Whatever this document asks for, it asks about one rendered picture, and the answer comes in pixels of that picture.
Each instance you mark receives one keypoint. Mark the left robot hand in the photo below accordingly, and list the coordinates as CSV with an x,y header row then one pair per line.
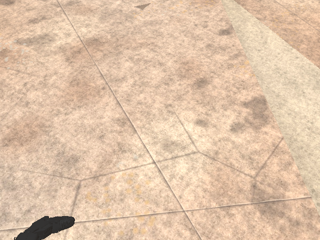
x,y
46,226

